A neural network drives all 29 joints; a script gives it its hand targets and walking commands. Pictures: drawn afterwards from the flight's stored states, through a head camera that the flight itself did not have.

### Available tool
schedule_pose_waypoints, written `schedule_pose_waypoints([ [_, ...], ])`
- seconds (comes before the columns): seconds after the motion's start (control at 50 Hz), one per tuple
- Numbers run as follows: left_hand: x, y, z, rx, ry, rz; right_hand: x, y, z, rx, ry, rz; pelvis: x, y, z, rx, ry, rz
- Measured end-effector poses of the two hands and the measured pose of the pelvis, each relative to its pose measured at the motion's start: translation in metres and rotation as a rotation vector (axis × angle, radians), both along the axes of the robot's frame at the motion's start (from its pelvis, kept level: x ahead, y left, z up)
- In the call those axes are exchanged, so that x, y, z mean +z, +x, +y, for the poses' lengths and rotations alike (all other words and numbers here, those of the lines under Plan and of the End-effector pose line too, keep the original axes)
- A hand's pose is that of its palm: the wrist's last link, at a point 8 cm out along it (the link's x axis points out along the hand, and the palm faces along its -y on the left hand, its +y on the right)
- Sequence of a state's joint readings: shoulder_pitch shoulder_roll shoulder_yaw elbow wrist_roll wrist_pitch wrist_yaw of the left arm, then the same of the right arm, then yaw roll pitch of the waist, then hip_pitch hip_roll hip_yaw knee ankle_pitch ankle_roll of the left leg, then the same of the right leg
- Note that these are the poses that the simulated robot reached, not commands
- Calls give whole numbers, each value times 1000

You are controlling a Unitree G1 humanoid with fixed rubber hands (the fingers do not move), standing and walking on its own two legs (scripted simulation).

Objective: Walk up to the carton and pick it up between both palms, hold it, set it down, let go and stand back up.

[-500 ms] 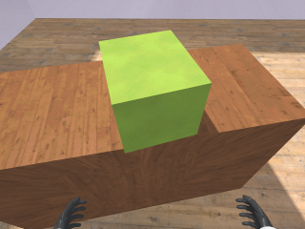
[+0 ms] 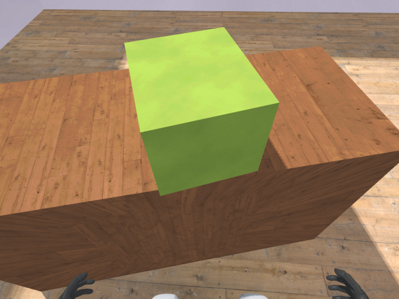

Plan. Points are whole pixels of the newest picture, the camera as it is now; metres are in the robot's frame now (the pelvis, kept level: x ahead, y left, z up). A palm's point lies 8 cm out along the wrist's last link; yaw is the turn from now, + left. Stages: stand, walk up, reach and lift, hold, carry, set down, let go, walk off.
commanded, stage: stand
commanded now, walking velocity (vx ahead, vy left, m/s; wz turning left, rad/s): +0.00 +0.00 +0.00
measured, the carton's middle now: (193, 108) +0.50 +0.03 +0.08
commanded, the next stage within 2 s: walk up in 1.72 s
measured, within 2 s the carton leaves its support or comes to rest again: neither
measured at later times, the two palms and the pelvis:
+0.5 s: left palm out of the picture +0.11 +0.29 -0.08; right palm out of the picture +0.11 -0.30 -0.08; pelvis +0.01 +0.00 +0.03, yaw +0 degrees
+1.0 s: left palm out of the picture +0.09 +0.30 -0.07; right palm out of the picture +0.10 -0.28 -0.07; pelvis +0.00 +0.01 +0.04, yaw +0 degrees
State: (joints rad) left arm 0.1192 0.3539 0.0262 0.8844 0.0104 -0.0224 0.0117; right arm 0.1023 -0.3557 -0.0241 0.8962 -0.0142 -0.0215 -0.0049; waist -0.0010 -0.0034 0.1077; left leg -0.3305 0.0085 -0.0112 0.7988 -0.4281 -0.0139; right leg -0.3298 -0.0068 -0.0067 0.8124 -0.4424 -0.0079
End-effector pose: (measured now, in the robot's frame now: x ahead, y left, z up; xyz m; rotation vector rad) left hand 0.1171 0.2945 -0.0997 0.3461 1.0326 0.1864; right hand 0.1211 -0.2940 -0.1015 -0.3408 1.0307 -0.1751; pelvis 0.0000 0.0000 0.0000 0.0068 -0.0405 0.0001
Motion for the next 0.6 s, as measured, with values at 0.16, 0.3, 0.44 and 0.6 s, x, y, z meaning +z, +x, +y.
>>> schedule_pose_waypoints([
  [0.16,3,-4,-2,8,-3,42,1,-2,2,-10,12,38,8,2,-1,-1,0,-8],
  [0.3,11,-2,-4,17,-12,56,7,-6,4,-16,20,67,19,4,-2,-2,-2,-20],
  [0.44,20,-1,-5,12,-11,64,15,-11,1,-33,17,84,28,5,-1,-6,-3,-28],
  [0.6,24,-8,-2,23,-13,84,21,-21,-3,-51,9,105,34,5,1,-7,-5,-33],
])
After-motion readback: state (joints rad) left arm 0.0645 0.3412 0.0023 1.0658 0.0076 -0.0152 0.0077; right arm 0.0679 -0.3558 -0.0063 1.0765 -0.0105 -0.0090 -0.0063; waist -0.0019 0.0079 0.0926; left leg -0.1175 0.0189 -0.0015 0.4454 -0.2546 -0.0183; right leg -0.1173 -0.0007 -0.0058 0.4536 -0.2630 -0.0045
